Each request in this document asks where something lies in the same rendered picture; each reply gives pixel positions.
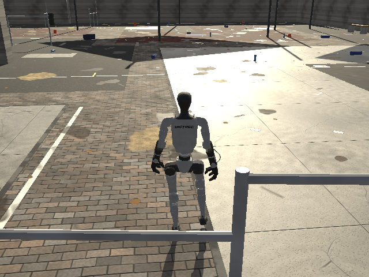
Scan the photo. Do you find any right robot upper arm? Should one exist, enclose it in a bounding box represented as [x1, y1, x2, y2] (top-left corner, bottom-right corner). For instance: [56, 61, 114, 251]
[197, 117, 211, 149]

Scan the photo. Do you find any left robot upper arm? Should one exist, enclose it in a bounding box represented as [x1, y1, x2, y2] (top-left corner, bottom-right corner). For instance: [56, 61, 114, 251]
[157, 117, 172, 148]

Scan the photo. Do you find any robot left hand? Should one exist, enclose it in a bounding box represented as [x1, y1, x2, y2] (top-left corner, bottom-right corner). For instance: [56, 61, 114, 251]
[151, 161, 164, 174]

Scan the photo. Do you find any robot right forearm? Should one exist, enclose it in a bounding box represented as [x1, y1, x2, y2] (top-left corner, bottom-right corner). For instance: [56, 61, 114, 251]
[206, 141, 217, 168]

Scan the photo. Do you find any robot right hand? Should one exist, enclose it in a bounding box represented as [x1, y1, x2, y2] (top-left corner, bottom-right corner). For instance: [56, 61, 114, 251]
[205, 166, 218, 181]

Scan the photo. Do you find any robot left forearm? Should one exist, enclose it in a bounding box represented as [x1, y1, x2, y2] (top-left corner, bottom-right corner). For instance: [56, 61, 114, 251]
[152, 140, 163, 163]

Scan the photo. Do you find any humanoid robot head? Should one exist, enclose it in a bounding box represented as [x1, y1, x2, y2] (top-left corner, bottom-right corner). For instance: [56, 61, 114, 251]
[175, 92, 194, 119]

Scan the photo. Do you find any robot left shin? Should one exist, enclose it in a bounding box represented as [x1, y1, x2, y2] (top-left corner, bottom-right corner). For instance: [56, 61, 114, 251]
[169, 193, 178, 230]

